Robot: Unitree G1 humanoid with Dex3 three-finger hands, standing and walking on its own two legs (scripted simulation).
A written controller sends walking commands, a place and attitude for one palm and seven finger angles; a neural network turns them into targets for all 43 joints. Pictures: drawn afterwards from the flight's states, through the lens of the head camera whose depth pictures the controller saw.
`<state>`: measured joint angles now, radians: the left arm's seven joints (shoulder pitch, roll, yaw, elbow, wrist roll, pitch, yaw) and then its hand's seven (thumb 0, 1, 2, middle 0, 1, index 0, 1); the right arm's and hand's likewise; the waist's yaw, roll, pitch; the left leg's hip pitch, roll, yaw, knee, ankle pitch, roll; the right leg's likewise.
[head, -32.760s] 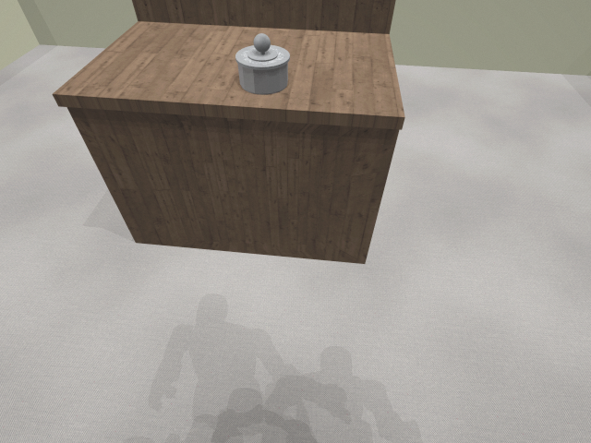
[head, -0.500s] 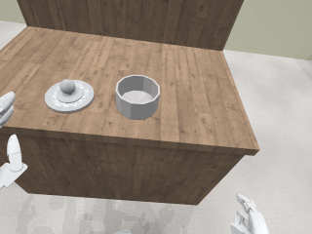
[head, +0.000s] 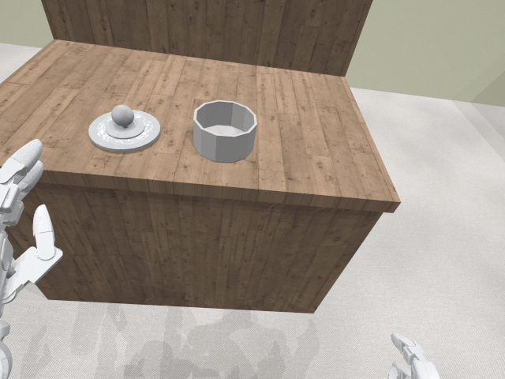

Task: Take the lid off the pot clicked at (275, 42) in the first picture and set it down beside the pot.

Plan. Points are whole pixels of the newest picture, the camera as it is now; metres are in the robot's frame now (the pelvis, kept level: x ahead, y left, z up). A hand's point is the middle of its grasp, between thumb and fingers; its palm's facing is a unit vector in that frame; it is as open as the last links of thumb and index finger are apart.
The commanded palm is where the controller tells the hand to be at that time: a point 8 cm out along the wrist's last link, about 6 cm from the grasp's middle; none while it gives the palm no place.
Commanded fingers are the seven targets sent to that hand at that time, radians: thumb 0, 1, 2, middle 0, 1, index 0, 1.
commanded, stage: stop stepping back and stand still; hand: left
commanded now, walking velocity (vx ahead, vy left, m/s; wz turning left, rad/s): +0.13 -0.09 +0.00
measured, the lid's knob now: (122, 115) +0.65 +0.32 +0.04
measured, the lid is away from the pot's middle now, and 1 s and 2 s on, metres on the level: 0.24 0.24 0.24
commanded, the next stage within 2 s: let the arm hang, fingers relaxed in 1.38 s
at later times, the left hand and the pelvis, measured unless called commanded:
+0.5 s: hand out of the picture +0.12 +0.28 +0.16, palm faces +0.36 -0.88 -0.30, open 7.4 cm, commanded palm +0.07 +0.31 +0.21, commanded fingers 0.00 0.90 0.90 -0.20 -0.30 -0.20 -0.30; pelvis -0.06 +0.03 +0.01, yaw +0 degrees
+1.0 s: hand out of the picture +0.03 +0.23 -0.15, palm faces +0.03 -0.99 -0.12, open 7.4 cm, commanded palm none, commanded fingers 0.00 0.90 0.90 -0.20 -0.30 -0.20 -0.30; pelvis -0.06 +0.07 +0.01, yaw +1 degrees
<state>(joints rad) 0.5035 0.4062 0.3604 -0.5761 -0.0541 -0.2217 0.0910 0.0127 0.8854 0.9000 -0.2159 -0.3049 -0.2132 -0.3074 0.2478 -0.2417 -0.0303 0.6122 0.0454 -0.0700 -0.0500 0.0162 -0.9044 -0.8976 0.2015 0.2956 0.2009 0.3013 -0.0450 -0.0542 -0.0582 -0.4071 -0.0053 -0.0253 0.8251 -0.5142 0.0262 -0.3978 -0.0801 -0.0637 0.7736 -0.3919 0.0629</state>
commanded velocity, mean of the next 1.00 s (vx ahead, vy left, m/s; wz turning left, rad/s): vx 0.09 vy -0.02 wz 0.00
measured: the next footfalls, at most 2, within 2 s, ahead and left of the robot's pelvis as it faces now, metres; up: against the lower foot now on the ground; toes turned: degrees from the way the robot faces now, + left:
right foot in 0.24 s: -0.06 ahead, -0.12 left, +0.00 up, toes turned -5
left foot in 0.50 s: -0.08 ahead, +0.13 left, +0.00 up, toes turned +0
